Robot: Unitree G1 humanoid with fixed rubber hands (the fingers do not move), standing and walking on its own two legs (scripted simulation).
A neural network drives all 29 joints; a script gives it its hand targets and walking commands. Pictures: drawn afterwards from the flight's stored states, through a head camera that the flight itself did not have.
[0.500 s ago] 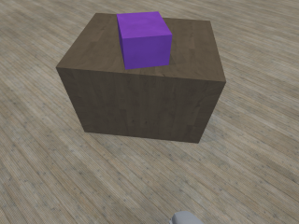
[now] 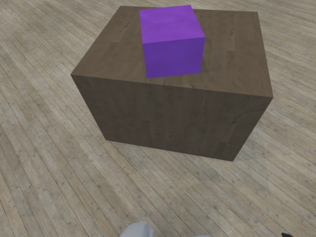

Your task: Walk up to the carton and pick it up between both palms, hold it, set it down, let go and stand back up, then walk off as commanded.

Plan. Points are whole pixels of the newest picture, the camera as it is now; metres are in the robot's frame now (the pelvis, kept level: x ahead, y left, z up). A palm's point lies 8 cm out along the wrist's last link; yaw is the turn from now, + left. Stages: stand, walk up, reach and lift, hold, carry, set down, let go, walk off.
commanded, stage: walk off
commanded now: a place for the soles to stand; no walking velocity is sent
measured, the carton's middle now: (169, 40) +0.93 -0.02 -0.04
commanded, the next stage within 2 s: none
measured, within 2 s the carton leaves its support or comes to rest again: neither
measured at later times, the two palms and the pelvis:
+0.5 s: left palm out of the picture +0.10 +0.32 -0.08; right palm out of the picture +0.10 -0.32 -0.09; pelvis +0.03 +0.00 +0.00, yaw -2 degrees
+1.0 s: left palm out of the picture +0.03 +0.34 -0.10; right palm out of the picture +0.03 -0.30 -0.09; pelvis -0.05 +0.02 -0.01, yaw -3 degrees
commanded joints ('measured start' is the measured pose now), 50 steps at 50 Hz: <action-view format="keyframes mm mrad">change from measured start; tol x32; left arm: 1 49 265 54 21 31 -9 4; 50 109 215 59 81 16 27 -7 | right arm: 1 -24 -135 -55 -21 2 -13 -6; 50 -153 -184 -72 -38 -20 25 -15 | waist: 1 -9 -278 -31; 5 -81 60 -208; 50 27 -83 -33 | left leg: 1 48 56 29 -369 39 -50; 6 372 444 -539 -633 376 123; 18 324 295 -239 -393 740 113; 24 86 24 16 -75 -170 -73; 35 278 138 -156 -427 273 0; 42 -210 378 -399 -782 -366 140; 50 -41 122 -127 -345 -177 -12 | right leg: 1 99 -177 194 -134 731 -167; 6 -244 78 66 361 -264 -15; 30 29 -193 298 -168 722 -138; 42 24 64 -56 288 -111 -36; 50 47 -74 190 -281 -215 -86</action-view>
